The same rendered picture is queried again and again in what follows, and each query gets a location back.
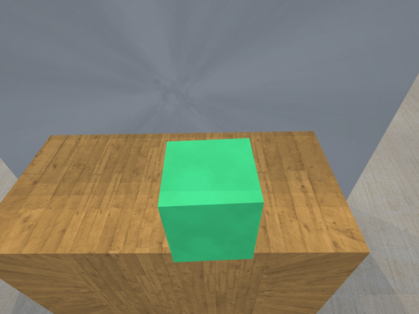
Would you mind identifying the carton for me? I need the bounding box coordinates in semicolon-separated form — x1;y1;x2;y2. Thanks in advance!
158;138;264;262

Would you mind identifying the pedestal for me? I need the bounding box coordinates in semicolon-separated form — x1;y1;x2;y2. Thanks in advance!
0;131;370;314

